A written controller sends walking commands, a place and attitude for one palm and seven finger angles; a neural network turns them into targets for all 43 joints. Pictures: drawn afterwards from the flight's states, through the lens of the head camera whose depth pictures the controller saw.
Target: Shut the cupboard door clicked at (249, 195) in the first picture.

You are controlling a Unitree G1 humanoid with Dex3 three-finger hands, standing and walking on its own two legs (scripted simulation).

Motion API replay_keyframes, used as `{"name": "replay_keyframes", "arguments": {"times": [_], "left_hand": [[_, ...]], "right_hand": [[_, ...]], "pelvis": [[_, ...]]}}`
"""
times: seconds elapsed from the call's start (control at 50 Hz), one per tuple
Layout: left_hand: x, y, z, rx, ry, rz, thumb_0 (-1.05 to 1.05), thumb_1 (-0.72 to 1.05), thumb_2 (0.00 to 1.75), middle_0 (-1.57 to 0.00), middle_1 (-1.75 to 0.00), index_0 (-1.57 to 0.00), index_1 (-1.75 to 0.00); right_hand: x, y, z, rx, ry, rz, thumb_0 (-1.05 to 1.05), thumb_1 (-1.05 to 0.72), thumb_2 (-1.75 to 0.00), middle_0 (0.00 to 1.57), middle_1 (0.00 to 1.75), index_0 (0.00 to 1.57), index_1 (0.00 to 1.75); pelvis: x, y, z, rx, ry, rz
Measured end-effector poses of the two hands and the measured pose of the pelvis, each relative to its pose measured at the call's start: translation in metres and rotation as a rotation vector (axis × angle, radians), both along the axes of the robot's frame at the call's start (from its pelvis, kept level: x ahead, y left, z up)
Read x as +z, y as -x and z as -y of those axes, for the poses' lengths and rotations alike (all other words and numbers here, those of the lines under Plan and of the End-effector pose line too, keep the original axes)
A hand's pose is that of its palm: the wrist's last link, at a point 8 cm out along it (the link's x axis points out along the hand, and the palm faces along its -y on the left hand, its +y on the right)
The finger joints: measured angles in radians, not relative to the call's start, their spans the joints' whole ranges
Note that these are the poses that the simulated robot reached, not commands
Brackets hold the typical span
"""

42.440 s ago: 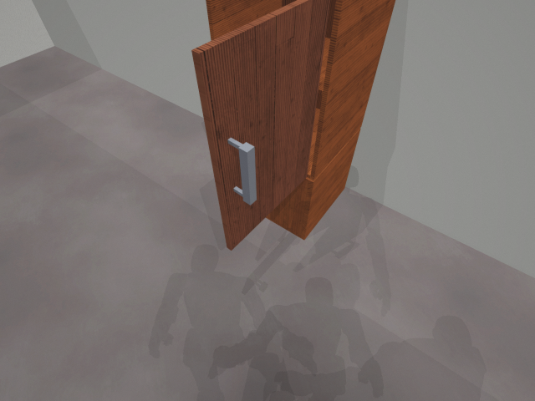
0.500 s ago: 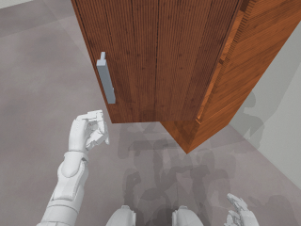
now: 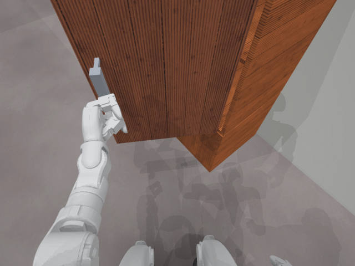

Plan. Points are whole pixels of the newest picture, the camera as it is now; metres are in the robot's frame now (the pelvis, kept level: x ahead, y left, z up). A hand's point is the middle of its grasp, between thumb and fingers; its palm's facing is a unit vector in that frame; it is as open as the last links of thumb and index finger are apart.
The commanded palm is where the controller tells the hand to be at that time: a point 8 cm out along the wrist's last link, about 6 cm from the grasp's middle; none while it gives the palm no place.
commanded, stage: bring the fist close to the handle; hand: left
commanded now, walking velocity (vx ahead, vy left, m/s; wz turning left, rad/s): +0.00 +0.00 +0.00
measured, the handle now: (105, 91) +0.53 +0.17 +0.05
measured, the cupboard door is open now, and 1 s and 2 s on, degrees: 58 51 40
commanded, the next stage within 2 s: push the door shut along its arc in 0.22 s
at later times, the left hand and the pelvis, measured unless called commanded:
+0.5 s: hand (120, 119) +0.44 +0.13 +0.05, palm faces +0.05 -1.00 -0.02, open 3.1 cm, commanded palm +0.42 +0.18 +0.05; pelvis -0.01 +0.00 +0.00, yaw +1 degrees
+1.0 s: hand (125, 98) +0.50 +0.12 +0.05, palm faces -0.09 -0.99 -0.06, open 3.1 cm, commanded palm +0.49 +0.17 +0.05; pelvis -0.01 +0.01 -0.02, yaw +1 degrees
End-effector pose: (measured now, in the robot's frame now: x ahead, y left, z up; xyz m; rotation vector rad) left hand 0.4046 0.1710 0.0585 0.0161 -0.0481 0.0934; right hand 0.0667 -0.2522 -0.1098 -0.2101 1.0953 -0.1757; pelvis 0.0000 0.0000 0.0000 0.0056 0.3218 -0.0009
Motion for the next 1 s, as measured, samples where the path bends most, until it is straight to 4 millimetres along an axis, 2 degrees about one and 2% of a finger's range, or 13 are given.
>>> {"name": "replay_keyframes", "arguments": {"times": [0.12, 0.24, 0.32, 0.42, 0.54, 0.64, 0.76, 1.0], "left_hand": [[-0.008, 0.007, -0.010, 0.013, -0.012, -0.047, 0.02, 0.90, 0.90, -1.30, -1.50, -1.30, -1.50], [-0.006, 0.010, -0.017, 0.022, 0.006, -0.013, 0.02, 0.90, 0.90, -1.30, -1.50, -1.30, -1.50], [0.000, 0.006, -0.014, -0.010, -0.003, 0.018, 0.02, 0.90, 0.90, -1.30, -1.50, -1.30, -1.50], [-0.007, 0.000, -0.008, -0.039, -0.005, -0.035, 0.02, 0.90, 0.90, -1.30, -1.50, -1.30, -1.50], [-0.004, -0.017, -0.008, -0.046, -0.005, -0.022, 0.02, 0.90, 0.90, -1.30, -1.50, -1.30, -1.50], [0.004, -0.034, -0.011, -0.077, -0.032, 0.003, 0.02, 0.90, 0.90, -1.31, -1.50, -1.30, -1.50], [-0.001, -0.047, -0.011, -0.116, -0.032, -0.057, 0.02, 0.90, 0.90, -1.32, -1.50, -1.30, -1.50], [-0.002, -0.078, -0.002, -0.184, -0.043, -0.050, 0.02, 0.90, 0.90, -1.31, -1.50, -1.30, -1.50]], "right_hand": [[0.001, 0.011, 0.004, -0.018, -0.001, -0.035, 0.01, -0.90, -0.90, 0.20, 0.30, 0.20, 0.30], [0.004, 0.008, 0.007, -0.007, 0.020, -0.028, 0.01, -0.90, -0.90, 0.20, 0.30, 0.20, 0.30], [0.004, 0.000, 0.007, 0.006, 0.028, -0.009, 0.01, -0.90, -0.90, 0.20, 0.30, 0.20, 0.30], [0.005, -0.010, 0.003, 0.011, 0.025, 0.016, 0.01, -0.90, -0.90, 0.20, 0.30, 0.20, 0.30], [0.002, -0.010, -0.001, 0.008, 0.027, 0.018, 0.01, -0.90, -0.90, 0.20, 0.30, 0.20, 0.30], [-0.005, 0.003, -0.002, -0.004, 0.023, -0.024, 0.01, -0.90, -0.90, 0.20, 0.30, 0.20, 0.30], [-0.011, 0.026, -0.002, -0.026, 0.016, -0.102, 0.01, -0.90, -0.90, 0.20, 0.30, 0.20, 0.30], [-0.012, 0.068, 0.008, -0.074, 0.057, -0.203, 0.01, -0.90, -0.90, 0.20, 0.30, 0.20, 0.30]], "pelvis": [[0.003, 0.001, 0.001, -0.003, -0.003, 0.007], [0.003, 0.003, 0.001, 0.004, 0.001, 0.009], [0.001, 0.004, 0.000, 0.011, 0.006, 0.006], [0.001, 0.005, -0.002, 0.012, 0.007, 0.004], [-0.003, 0.007, -0.004, 0.012, 0.008, -0.008], [-0.007, 0.006, -0.005, 0.014, 0.011, -0.026], [-0.008, 0.007, -0.007, 0.016, 0.014, -0.039], [-0.018, 0.012, -0.007, 0.020, 0.026, -0.084]]}}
